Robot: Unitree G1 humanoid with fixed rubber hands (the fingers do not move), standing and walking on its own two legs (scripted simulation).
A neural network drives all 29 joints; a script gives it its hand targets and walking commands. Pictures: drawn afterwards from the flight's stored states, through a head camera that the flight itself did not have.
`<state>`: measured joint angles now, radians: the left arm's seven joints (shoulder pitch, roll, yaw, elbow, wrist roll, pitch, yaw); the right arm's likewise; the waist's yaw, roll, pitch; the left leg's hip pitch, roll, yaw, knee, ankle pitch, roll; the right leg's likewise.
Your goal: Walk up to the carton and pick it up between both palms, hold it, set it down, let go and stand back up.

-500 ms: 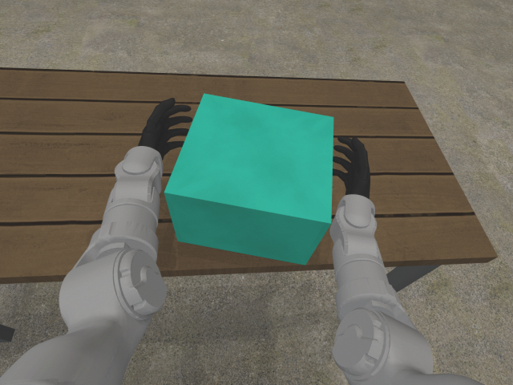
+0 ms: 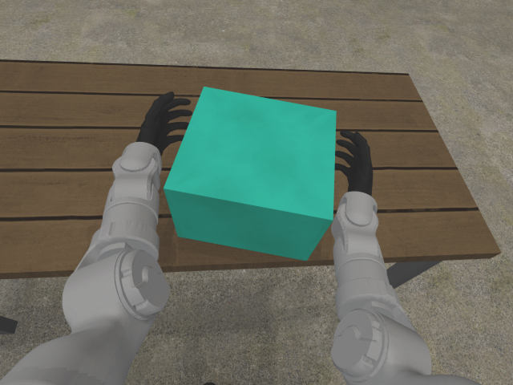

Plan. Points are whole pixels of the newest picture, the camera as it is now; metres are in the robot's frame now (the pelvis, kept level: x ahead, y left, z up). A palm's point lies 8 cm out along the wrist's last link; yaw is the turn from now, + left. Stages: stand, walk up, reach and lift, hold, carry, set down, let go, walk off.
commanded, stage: set down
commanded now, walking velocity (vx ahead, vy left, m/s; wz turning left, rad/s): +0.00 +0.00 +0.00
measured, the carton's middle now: (255, 174) +0.44 +0.01 +0.01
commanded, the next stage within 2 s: none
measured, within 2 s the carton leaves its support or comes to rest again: neither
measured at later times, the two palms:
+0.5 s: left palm (137, 150) +0.47 +0.21 +0.04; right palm (358, 186) +0.41 -0.17 +0.03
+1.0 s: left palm (112, 105) +0.46 +0.22 +0.15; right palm (398, 149) +0.40 -0.19 +0.14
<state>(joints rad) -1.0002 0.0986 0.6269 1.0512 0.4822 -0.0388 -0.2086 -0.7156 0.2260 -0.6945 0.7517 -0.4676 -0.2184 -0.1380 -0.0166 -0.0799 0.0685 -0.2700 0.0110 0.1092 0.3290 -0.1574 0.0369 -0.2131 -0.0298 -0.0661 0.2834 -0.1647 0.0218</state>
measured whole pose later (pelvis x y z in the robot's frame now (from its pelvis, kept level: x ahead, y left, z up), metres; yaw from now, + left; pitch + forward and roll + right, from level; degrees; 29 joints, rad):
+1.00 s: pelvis -0.03 +0.00 -0.02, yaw +0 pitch +14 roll -2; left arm -1.27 0.50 -0.26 1.56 -0.43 -0.08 -0.09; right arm -1.08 -0.14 -0.05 1.16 0.29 0.07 -0.21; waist -0.15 -0.03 -0.17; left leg -0.59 0.02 0.03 0.53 -0.19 0.03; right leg -0.52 -0.01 -0.06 0.46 -0.18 0.02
